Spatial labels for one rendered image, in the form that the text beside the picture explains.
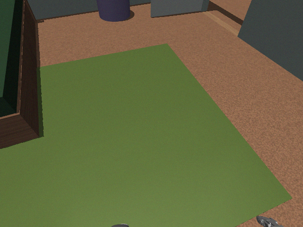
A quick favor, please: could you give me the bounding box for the right robot hand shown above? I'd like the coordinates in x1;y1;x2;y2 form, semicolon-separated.
256;216;284;227

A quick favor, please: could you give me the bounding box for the bed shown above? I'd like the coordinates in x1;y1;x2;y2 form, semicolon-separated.
0;0;39;149

